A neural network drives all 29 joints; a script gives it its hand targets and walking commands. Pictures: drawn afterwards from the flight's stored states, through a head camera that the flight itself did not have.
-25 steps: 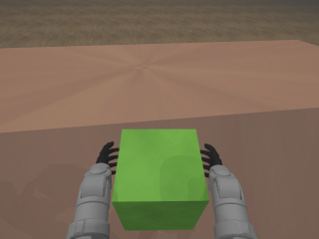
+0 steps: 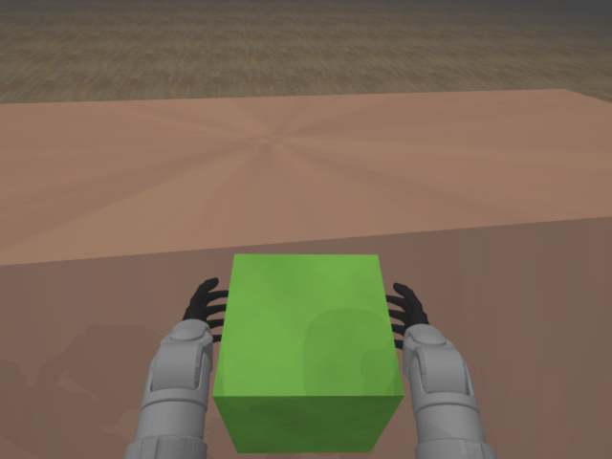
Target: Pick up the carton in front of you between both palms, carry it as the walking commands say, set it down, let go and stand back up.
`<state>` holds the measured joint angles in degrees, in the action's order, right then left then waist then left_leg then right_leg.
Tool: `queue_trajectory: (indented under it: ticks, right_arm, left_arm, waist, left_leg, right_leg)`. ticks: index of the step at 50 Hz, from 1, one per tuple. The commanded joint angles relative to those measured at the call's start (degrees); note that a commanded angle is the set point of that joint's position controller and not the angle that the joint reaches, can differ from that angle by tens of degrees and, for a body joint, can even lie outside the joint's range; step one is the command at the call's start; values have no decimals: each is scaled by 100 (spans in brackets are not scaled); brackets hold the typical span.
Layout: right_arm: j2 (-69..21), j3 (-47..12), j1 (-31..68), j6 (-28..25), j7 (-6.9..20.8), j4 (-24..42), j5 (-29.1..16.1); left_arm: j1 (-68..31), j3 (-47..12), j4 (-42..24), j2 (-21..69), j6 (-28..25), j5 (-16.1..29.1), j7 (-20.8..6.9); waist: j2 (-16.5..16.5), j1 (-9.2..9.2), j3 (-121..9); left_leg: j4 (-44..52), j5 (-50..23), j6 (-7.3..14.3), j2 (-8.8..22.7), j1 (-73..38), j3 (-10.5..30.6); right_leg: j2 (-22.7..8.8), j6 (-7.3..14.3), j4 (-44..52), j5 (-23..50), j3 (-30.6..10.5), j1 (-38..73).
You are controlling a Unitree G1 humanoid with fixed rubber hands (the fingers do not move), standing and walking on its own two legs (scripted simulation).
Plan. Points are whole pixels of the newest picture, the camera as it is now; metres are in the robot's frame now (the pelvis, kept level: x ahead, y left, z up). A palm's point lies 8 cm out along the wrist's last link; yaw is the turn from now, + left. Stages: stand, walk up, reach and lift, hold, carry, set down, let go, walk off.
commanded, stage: hold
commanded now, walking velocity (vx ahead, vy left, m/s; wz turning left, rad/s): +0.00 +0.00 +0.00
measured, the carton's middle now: (305, 357) +0.29 +0.00 -0.04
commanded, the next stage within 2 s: carry in 0.50 s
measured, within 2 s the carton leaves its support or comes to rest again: neither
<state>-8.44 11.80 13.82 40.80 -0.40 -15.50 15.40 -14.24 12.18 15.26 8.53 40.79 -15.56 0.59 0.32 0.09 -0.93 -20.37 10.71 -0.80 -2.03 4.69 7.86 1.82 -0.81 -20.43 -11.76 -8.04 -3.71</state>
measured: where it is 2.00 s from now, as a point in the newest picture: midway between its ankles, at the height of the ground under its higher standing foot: (295, 342)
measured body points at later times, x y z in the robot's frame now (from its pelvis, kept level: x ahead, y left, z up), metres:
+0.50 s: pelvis -0.01 +0.00 +0.00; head -0.06 +0.00 +0.45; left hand +0.30 +0.15 +0.05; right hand +0.29 -0.15 +0.04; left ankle +0.01 +0.13 -0.75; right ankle +0.00 -0.13 -0.75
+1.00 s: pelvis +0.13 +0.00 -0.01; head +0.11 +0.01 +0.44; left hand +0.42 +0.15 +0.06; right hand +0.41 -0.15 +0.07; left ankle +0.05 +0.11 -0.72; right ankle +0.05 -0.10 -0.75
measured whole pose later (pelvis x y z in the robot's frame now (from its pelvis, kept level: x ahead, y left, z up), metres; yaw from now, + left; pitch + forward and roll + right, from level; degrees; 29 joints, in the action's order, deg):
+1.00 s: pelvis +0.13 +0.00 -0.01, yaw +1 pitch +6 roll +0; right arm -5.6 8.0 10.0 68.1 -5.5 13.7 5.2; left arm -12.7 6.3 -10.1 8.4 66.4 -6.9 5.5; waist 1.1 -0.2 -10.3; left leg -44.8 29.8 -0.1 1.7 20.0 -4.4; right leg -1.8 0.7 -28.1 -21.3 7.4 -12.7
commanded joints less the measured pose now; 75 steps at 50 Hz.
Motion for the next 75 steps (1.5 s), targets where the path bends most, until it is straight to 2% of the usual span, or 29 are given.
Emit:
queue_trajectory:
  ticks: [1, 8, 24, 25, 28, 33, 35, 37, 38, 40, 42, 43, 44, 45, 47, 49, 51, 53, 54, 55, 56, 57, 59, 68, 71, 72, 73, 74, 75]
  right_arm:
    - [-5433, -3360, 2951, -49, 1427, 712, -1691]
    - [-5129, -2600, 3231, 132, 1468, -93, -1286]
    - [-5351, -2764, 3510, 40, 1480, -55, -1365]
    - [-5345, -2833, 3594, 54, 1462, 79, -1407]
    - [-5477, -3261, 3740, 193, 1365, 656, -1743]
    - [-5217, -4008, 3594, 836, 1151, 1537, -2300]
    - [-5019, -4195, 3491, 1222, 1065, 1807, -2478]
    - [-4788, -4204, 3364, 1592, 997, 1980, -2607]
    - [-4741, -4198, 3294, 1769, 968, 2082, -2679]
    - [-4662, -4273, 3237, 2093, 899, 2441, -2834]
    - [-4766, -4468, 3079, 2323, 845, 2883, -2963]
    - [-4818, -4548, 3094, 2411, 838, 3110, -3075]
    - [-4895, -4642, 3187, 2510, 855, 3349, -3192]
    - [-4974, -4718, 3266, 2611, 888, 3505, -3334]
    - [-5071, -4703, 3316, 2732, 973, 3662, -3558]
    - [-5164, -4532, 2780, 2806, 1025, 3403, -3517]
    - [-5220, -4466, 2206, 2805, 1012, 3356, -3343]
    - [-5213, -4470, 2047, 2802, 956, 3499, -3189]
    - [-5101, -4465, 2021, 2804, 921, 3557, -3105]
    - [-4973, -4421, 2066, 2791, 883, 3573, -3038]
    - [-4966, -4361, 2201, 2805, 835, 3669, -3012]
    - [-5023, -4358, 2372, 2808, 793, 3864, -3014]
    - [-5164, -4533, 2437, 2895, 788, 4026, -3164]
    - [-4926, -4772, 2497, 2858, 1133, 3904, -3553]
    - [-4777, -4636, 2313, 2884, 1125, 3761, -3438]
    - [-4701, -4594, 2309, 2888, 1118, 3693, -3384]
    - [-4700, -4608, 2449, 2892, 1117, 3735, -3368]
    - [-4818, -4672, 2348, 2888, 1133, 3694, -3328]
    - [-4912, -4692, 2394, 2860, 1148, 3562, -3302]
  left_arm:
    - [-2792, -3395, -605, 5534, 8, 1698, -1453]
    - [-3048, -2663, 248, 5235, 190, 1285, -1483]
    - [-3315, -2760, 210, 5373, 89, 1344, -1541]
    - [-3370, -2809, 122, 5315, 99, 1412, -1517]
    - [-3673, -3248, -504, 5503, 225, 1721, -1400]
    - [-3205, -3946, -1337, 5193, 898, 2201, -1121]
    - [-3063, -4134, -1668, 4923, 1276, 2302, -1001]
    - [-3366, -4319, -2112, 4763, 1683, 2530, -937]
    - [-3435, -4394, -2281, 4706, 1874, 2675, -931]
    - [-3265, -4473, -2437, 4793, 2171, 2994, -930]
    - [-2835, -4472, -2472, 4955, 2369, 3195, -946]
    - [-2755, -4505, -2548, 5070, 2449, 3254, -956]
    - [-2600, -4464, -2632, 5090, 2512, 3264, -957]
    - [-2486, -4376, -2696, 5057, 2560, 3230, -942]
    - [-2496, -4397, -3089, 5114, 2649, 3116, -839]
    - [-2463, -4565, -3486, 5170, 2767, 3073, -774]
    - [-2403, -4669, -3793, 5236, 2836, 3161, -807]
    - [-2380, -4770, -3907, 5202, 2867, 3306, -906]
    - [-2460, -4805, -3955, 5109, 2898, 3354, -952]
    - [-2679, -4840, -4076, 5040, 2950, 3440, -989]
    - [-2808, -4868, -3994, 4981, 3002, 3527, -1032]
    - [-2873, -4889, -4008, 4982, 3028, 3636, -1073]
    - [-2470, -4669, -3794, 4930, 3035, 3531, -1073]
    - [-1999, -4571, -3555, 5096, 2806, 2867, -787]
    - [-1825, -4561, -3479, 5037, 2823, 2903, -784]
    - [-1895, -4543, -3454, 5052, 2822, 2914, -823]
    - [-1886, -4498, -3390, 5029, 2807, 2918, -869]
    - [-2001, -4510, -3313, 4992, 2788, 2987, -915]
    - [-1927, -4553, -3216, 5182, 2779, 3053, -962]
  waist:
    - [-58, -4, -1607]
    - [-33, -4, -497]
    - [-6, 33, -1035]
    - [-11, 17, -1137]
    - [187, 14, -1004]
    - [585, 55, -1723]
    - [262, -2, -1728]
    - [-1363, -220, -1310]
    - [-1594, -236, -1012]
    - [-980, -109, -911]
    - [-591, 3, -1491]
    - [-199, 24, -1855]
    - [767, 139, -2081]
    - [1687, 199, -1877]
    - [1053, 219, -1493]
    - [497, 207, -1648]
    - [722, 141, -1921]
    - [419, -39, -2251]
    - [-324, -165, -2386]
    - [-1830, -214, -2127]
    - [-1562, -243, -2003]
    - [-931, -260, -1856]
    - [-230, -175, -1847]
    - [-1004, -135, -1079]
    - [-1048, 82, -1757]
    - [-761, 186, -2148]
    - [120, 305, -2502]
    - [1423, 105, -2612]
    - [1103, 151, -2430]
  left_leg:
    - [188, -1495, -91, -374, -686, -351]
    - [351, 66, -44, -319, -136, -468]
    - [254, -416, -26, -334, -390, -493]
    - [-266, 375, 66, 595, 226, -259]
    - [-237, 3056, 79, 388, 941, -134]
    - [-1048, 1203, 42, 144, 1119, -935]
    - [-455, 1754, 210, 392, 676, -619]
    - [648, 3024, 720, 1526, -6, 1308]
    - [787, 2634, 981, 1911, -322, 1767]
    - [329, 793, 1046, 1847, -242, 1326]
    - [-377, -294, 707, 1373, 369, 176]
    - [-985, -227, 457, 1068, 1077, -484]
    - [-2075, 37, 149, 649, 2123, -1190]
    - [-2666, 1255, -1, 277, 3656, -1523]
    - [-2873, 2440, 86, 366, 4404, -1368]
    - [-1919, 2157, 107, 412, 4025, -1478]
    - [-947, 972, 100, 154, 2813, -1830]
    - [-169, -247, 246, 176, -214, -1909]
    - [60, 261, 567, 908, -1603, -842]
    - [489, -140, 1052, 2159, -2356, 1323]
    - [393, -1162, 1471, 2548, -2441, 1889]
    - [285, -1819, 1599, 2592, -2252, 1849]
    - [157, -2540, 1237, 2383, -2246, 926]
    - [543, -3703, 661, 1326, -866, -1317]
    - [-1143, -4665, 301, 1121, -299, -2058]
    - [-2148, -3512, 190, 909, 379, -2050]
    - [-3760, -1773, 67, 582, 1671, -1879]
    - [-5274, 1433, 31, -28, 2932, -1507]
    - [-5862, 1428, 221, 278, 3281, -839]
  right_leg:
    - [424, -51, 232, 1460, 383, 344]
    - [354, 5, 396, -73, 460, -147]
    - [358, -24, 332, 426, 446, 52]
    - [-575, 85, -183, -303, 121, -614]
    - [-536, 238, 234, -3216, -243, -1213]
    - [-984, 505, 80, -2224, -466, -602]
    - [-823, 413, -362, -2523, -74, -1219]
    - [-120, 80, -2044, -1844, 1011, -2813]
    - [-202, 61, -2135, -1605, 1243, -3401]
    - [-242, 89, -1333, -1457, 1406, -3110]
    - [-178, 98, -378, -824, 1553, -1412]
    - [-357, 170, -231, -564, 1285, -171]
    - [-1227, 504, 192, -854, 51, 908]
    - [-2064, 985, 319, 227, -1245, 1869]
    - [-2499, 1527, 164, 2506, -1541, 2127]
    - [-2126, 1218, -20, 2632, -707, 2145]
    - [-1724, 790, -242, 2338, 163, 1587]
    - [-1236, 265, -1028, 1715, 1297, -435]
    - [-921, 21, -2127, 984, 1709, -1810]
    - [-283, -174, -3317, -861, 1854, -3435]
    - [-336, -21, -3990, -1915, 1275, -3966]
    - [-405, 147, -4282, -1958, 1102, -4269]
    - [-731, 224, -4327, -1562, 1052, -4524]
    - [-44, 239, -1173, 737, 2303, -2638]
    - [286, 396, -663, 1129, 2700, -245]
    - [-47, 482, -658, 835, 2324, 888]
    - [-1136, 913, -448, -344, 398, 1919]
    - [-2555, 1500, 405, -289, -2210, 2220]
    - [-2576, 1575, 813, -429, -2298, 1855]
